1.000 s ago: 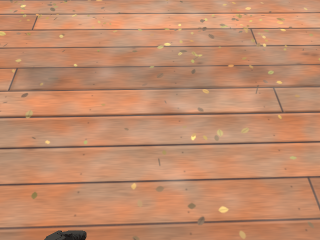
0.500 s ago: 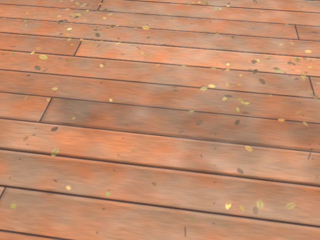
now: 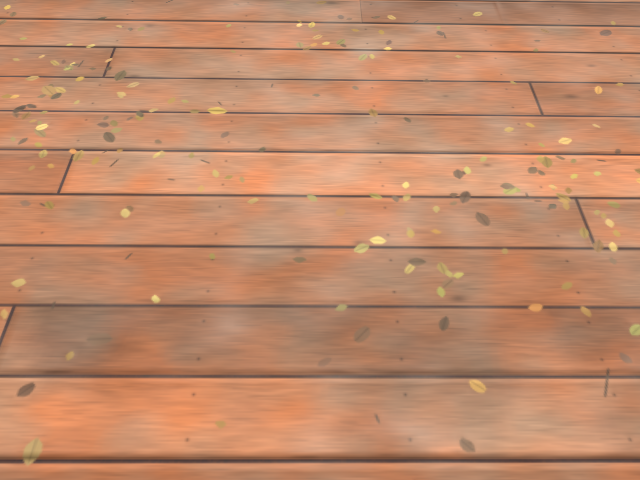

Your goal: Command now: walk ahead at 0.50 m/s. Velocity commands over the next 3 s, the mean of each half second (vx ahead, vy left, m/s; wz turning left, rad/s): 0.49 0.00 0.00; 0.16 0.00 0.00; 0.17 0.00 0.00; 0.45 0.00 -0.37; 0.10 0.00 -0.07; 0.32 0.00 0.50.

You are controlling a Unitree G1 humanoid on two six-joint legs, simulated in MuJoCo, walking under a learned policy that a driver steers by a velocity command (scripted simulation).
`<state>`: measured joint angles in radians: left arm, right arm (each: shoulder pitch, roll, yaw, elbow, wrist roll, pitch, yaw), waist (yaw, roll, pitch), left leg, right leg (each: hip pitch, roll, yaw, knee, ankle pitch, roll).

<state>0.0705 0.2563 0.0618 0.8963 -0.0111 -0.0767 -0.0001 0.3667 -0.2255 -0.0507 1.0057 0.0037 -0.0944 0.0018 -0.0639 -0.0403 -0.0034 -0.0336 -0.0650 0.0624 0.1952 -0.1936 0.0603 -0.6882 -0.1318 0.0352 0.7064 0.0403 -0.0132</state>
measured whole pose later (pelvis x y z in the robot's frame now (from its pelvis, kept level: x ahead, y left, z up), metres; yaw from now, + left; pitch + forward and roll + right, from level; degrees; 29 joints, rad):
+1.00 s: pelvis +0.44 -0.03 -0.02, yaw -1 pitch +0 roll +1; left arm 0.19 0.23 0.05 1.02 0.02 0.02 0.04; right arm 0.12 -0.20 -0.03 0.98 -0.01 -0.02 -0.01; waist 0.01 -0.02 0.01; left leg -0.36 -0.04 0.07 0.47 -0.12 0.04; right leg -0.30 -0.07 0.02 0.57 -0.28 0.02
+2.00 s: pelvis +0.81 -0.10 -0.03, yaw -14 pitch +1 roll +0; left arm 0.09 0.26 0.08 0.85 -0.02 -0.07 -0.04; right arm 0.29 -0.25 -0.04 0.98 0.02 -0.12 -0.01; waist -0.01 0.00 0.06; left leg -0.27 0.04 -0.01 1.24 -0.42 0.02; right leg -0.44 0.09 -0.05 0.59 -0.16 -0.12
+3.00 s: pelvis +1.09 -0.13 -0.01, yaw +4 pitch +3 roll +1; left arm 0.42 0.25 0.05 0.87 0.01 -0.07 0.02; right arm 0.16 -0.28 -0.08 0.65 0.03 -0.02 0.04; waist 0.11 0.04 -0.04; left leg -0.70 0.08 -0.04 0.85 -0.06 -0.02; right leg 0.03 -0.06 -0.17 0.26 -0.34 0.02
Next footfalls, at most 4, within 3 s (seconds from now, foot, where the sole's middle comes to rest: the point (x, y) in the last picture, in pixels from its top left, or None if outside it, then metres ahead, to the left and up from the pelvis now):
0.18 right None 0.30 -0.15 -0.78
0.68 left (279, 453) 0.57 0.07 -0.78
0.98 right None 0.49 -0.18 -0.78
1.90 right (378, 309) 0.92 -0.19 -0.78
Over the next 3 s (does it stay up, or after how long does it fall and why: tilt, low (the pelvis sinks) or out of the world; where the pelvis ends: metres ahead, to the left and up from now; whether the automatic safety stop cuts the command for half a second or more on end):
stays up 1.09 -0.13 -0.01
